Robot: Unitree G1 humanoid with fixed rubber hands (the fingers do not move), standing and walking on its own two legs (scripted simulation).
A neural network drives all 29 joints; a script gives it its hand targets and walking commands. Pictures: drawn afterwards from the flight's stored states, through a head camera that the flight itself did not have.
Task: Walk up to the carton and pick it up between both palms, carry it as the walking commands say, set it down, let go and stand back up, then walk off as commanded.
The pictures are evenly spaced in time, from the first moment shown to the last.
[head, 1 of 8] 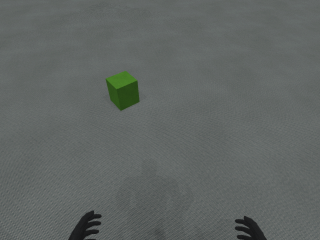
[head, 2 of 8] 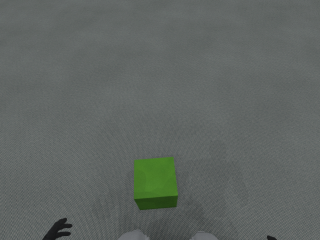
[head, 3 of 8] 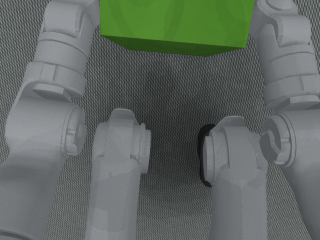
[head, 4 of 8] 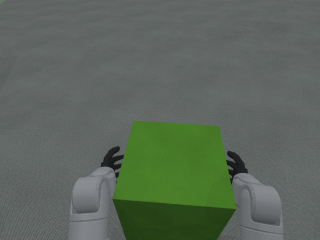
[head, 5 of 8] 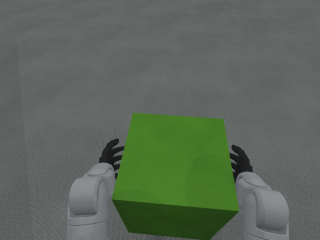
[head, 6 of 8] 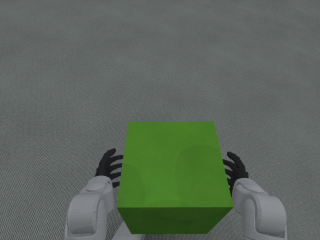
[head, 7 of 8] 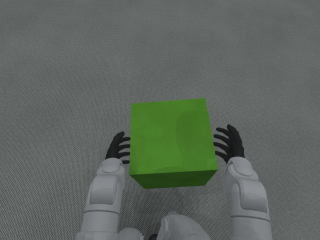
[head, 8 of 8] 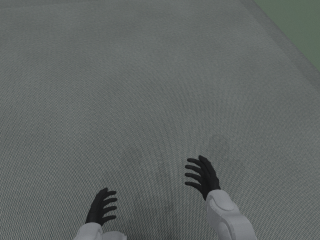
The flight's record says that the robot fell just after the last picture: yes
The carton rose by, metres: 0.68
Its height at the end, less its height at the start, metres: -0.03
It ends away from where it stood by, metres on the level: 17.82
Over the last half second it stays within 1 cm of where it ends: yes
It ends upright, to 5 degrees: no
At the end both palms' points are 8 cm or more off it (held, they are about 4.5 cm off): yes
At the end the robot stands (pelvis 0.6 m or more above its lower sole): yes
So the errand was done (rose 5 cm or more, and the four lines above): no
